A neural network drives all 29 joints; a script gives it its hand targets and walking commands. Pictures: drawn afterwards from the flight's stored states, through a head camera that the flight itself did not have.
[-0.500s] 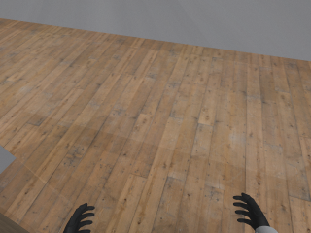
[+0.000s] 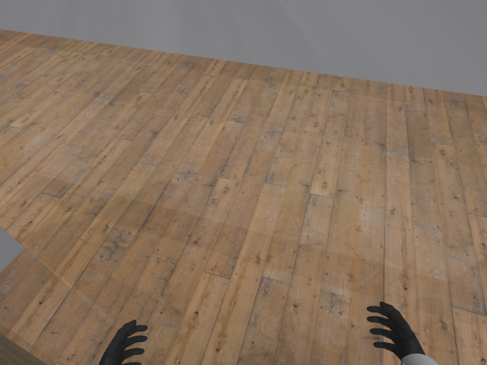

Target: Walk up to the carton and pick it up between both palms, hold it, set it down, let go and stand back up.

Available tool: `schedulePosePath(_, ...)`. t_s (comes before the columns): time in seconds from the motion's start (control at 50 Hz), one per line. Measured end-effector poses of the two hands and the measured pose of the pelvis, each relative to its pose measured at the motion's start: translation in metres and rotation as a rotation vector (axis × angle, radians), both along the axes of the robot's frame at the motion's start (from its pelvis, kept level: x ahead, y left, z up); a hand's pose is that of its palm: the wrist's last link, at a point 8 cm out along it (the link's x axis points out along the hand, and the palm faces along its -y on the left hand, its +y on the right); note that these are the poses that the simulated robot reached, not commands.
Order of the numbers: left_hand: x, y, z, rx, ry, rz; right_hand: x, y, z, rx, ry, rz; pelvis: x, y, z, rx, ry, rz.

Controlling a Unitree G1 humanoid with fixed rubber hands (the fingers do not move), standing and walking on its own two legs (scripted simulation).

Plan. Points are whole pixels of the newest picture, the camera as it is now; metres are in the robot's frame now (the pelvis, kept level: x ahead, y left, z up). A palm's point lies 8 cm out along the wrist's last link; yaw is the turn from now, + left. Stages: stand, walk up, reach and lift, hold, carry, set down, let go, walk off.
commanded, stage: stand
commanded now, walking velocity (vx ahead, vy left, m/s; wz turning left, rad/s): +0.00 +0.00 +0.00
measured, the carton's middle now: out of the picture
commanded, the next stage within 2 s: walk up in 1.22 s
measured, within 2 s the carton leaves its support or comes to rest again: neither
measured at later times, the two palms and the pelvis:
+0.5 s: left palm out of the picture +0.13 +0.25 -0.09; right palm (410, 359) +0.15 -0.24 -0.08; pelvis -0.01 +0.00 +0.00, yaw +0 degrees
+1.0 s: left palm out of the picture +0.11 +0.25 -0.09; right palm out of the picture +0.13 -0.24 -0.08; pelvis -0.02 +0.00 +0.00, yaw +0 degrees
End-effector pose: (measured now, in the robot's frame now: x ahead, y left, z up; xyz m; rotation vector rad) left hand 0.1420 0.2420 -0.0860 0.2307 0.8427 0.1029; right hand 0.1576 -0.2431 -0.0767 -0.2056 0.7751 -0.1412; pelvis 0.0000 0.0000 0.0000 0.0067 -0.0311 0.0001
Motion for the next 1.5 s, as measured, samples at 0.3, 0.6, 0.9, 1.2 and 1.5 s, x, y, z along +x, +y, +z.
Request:
schedulePosePath(0.3, -0.005, 0.002, -0.001, 0.005, 0.007, 0.001, -0.004, 0.000, 0.000, -0.001, -0.001, -0.001, -0.003, 0.000, 0.000, 0.000, -0.004, 0.000)
schedulePosePath(0.6, -0.014, 0.005, -0.001, 0.008, 0.009, 0.003, -0.013, 0.000, 0.001, -0.002, -0.006, -0.002, -0.010, 0.001, 0.000, -0.001, -0.015, 0.000)
schedulePosePath(0.9, -0.025, 0.006, -0.003, 0.009, 0.017, 0.006, -0.021, 0.000, 0.002, -0.003, -0.011, -0.002, -0.019, 0.001, 0.000, -0.001, -0.027, 0.000)
schedulePosePath(1.2, -0.034, 0.007, -0.006, 0.010, 0.035, 0.009, -0.027, -0.001, 0.001, -0.006, -0.005, -0.002, -0.024, 0.001, -0.001, -0.002, -0.034, 0.000)
schedulePosePath(1.5, -0.039, 0.014, -0.009, 0.022, 0.048, 0.016, -0.029, -0.002, -0.003, -0.008, 0.031, 0.025, -0.028, 0.001, -0.003, -0.007, -0.043, 0.012)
